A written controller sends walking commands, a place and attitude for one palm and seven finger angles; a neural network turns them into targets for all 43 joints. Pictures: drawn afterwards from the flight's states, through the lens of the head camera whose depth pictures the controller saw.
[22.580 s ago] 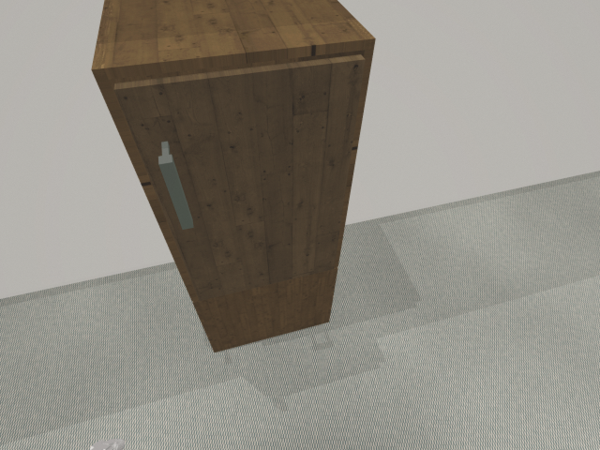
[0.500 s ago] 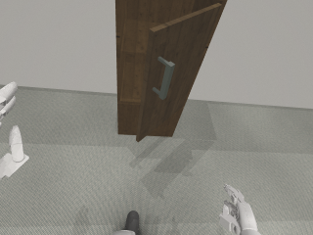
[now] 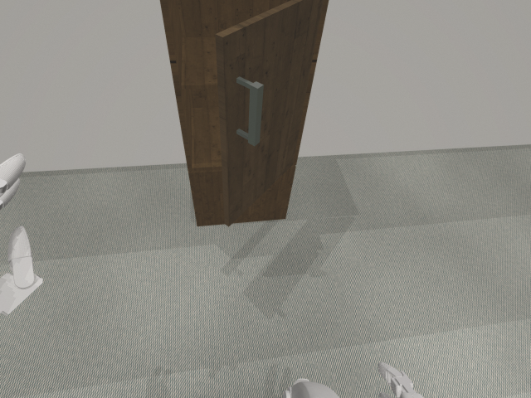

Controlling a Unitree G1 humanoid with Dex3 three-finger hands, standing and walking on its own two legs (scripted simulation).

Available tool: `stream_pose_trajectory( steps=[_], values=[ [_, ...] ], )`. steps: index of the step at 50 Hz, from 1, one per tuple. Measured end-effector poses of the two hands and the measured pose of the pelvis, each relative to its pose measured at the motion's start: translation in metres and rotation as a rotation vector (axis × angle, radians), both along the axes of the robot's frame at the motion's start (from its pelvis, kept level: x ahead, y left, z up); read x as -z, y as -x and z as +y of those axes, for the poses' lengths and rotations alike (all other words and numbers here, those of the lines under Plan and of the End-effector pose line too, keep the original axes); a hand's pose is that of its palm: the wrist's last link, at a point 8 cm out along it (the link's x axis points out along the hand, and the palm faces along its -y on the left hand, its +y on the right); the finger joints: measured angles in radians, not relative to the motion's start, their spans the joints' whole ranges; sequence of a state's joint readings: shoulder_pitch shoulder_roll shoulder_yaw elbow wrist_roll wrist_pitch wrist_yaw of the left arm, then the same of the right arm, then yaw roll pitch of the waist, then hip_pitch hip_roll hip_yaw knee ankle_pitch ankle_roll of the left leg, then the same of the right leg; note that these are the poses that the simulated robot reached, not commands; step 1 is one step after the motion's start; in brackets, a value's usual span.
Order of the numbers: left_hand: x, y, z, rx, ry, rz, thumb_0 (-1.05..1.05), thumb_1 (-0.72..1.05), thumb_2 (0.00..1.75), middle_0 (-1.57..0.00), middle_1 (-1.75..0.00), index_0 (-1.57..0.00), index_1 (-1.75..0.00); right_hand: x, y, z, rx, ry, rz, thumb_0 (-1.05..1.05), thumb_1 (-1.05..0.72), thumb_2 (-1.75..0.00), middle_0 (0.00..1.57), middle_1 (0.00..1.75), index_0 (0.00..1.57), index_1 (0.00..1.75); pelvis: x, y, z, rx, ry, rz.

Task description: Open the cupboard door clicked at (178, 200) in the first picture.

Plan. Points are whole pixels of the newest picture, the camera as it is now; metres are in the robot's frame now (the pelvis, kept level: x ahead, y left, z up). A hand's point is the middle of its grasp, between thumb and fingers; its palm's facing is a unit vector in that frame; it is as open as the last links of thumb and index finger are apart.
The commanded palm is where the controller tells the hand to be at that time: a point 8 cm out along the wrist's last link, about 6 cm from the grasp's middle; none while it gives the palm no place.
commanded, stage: stop stepping back and stand still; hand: left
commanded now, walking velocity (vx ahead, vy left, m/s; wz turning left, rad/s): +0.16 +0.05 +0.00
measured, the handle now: (248, 112) +0.68 +0.04 +0.05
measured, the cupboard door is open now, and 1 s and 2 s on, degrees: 45 45 45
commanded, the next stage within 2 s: let the arm hang, fingers relaxed in 1.04 s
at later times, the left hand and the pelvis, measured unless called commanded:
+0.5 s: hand (47, 246) +0.23 +0.22 +0.19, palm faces +0.43 -0.75 -0.50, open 7.4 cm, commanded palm +0.17 +0.28 +0.18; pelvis +0.04 -0.03 +0.01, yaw +1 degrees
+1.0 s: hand out of the picture +0.23 +0.29 +0.17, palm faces +0.44 -0.76 -0.47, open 7.4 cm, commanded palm +0.17 +0.32 +0.18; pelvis +0.03 +0.02 +0.01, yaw +0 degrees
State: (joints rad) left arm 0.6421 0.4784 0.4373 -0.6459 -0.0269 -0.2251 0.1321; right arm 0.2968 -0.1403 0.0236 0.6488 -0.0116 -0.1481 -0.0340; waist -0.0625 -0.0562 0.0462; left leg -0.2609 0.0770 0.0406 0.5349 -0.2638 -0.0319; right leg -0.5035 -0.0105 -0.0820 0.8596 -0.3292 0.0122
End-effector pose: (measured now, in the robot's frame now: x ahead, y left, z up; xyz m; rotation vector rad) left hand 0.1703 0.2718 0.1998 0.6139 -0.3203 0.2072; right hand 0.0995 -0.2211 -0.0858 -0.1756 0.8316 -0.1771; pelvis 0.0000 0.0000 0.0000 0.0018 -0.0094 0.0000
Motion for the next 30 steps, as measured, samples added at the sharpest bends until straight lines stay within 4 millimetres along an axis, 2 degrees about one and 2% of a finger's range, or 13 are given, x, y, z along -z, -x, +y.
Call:
stream_pose_trajectory(
  steps=[4, 7, 11, 15, 18, 22, 26, 30],
  values=[
    [-0.020, 0.011, -0.005, -0.073, -0.173, -0.015, 0.01, 0.88, 0.90, -0.22, -0.30, -0.21, -0.30, 0.020, -0.008, -0.024, 0.013, -0.003, 0.007, 0.01, -0.90, -0.90, 0.20, 0.30, 0.20, 0.30, 0.009, -0.011, -0.015, -0.001, -0.006, 0.006],
    [-0.016, 0.011, 0.006, -0.210, -0.149, -0.027, 0.01, 0.88, 0.90, -0.22, -0.30, -0.22, -0.30, 0.035, -0.024, -0.043, 0.006, 0.001, 0.024, 0.02, -0.90, -0.90, 0.20, 0.30, 0.20, 0.30, 0.013, -0.012, -0.022, 0.001, -0.010, 0.001],
    [0.007, 0.004, 0.016, -0.353, 0.017, 0.032, 0.01, 0.89, 0.90, -0.21, -0.30, -0.21, -0.30, 0.027, -0.048, -0.061, 0.009, -0.005, -0.012, 0.02, -0.90, -0.90, 0.20, 0.30, 0.20, 0.30, 0.001, -0.017, -0.027, 0.001, -0.034, -0.010],
    [0.035, -0.007, -0.002, -0.338, 0.138, 0.117, 0.01, 0.89, 0.90, -0.21, -0.30, -0.21, -0.30, 0.007, -0.070, -0.069, 0.004, 0.017, -0.075, 0.02, -0.91, -0.90, 0.20, 0.30, 0.20, 0.30, -0.006, -0.022, -0.032, -0.019, -0.045, -0.018],
    [0.034, -0.015, -0.020, -0.258, 0.160, 0.101, 0.02, 0.89, 0.90, -0.21, -0.30, -0.21, -0.30, -0.010, -0.086, -0.071, -0.022, 0.055, -0.109, 0.02, -0.91, -0.90, 0.20, 0.30, 0.20, 0.30, -0.009, -0.025, -0.035, -0.026, -0.046, -0.015],
    [0.006, -0.020, -0.025, -0.167, 0.086, -0.003, 0.02, 0.88, 0.90, -0.22, -0.30, -0.21, -0.30, -0.029, -0.105, -0.066, -0.053, 0.095, -0.146, 0.02, -0.91, -0.90, 0.20, 0.30, 0.20, 0.30, -0.009, -0.030, -0.035, -0.021, -0.036, 0.004],
    [-0.015, -0.022, -0.005, -0.153, -0.010, -0.076, 0.02, 0.88, 0.90, -0.22, -0.30, -0.21, -0.30, -0.032, -0.119, -0.054, -0.062, 0.105, -0.170, 0.01, -0.91, -0.90, 0.20, 0.30, 0.20, 0.30, -0.003, -0.038, -0.022, -0.020, 0.004, 0.019],
    [-0.009, -0.026, 0.023, -0.203, -0.010, -0.038, 0.01, 0.88, 0.90, -0.22, -0.30, -0.21, -0.30, -0.026, -0.123, -0.032, -0.052, 0.064, -0.148, 0.01, -0.91, -0.90, 0.20, 0.30, 0.20, 0.30, -0.004, -0.040, -0.010, -0.007, 0.004, 0.019]
  ],
)
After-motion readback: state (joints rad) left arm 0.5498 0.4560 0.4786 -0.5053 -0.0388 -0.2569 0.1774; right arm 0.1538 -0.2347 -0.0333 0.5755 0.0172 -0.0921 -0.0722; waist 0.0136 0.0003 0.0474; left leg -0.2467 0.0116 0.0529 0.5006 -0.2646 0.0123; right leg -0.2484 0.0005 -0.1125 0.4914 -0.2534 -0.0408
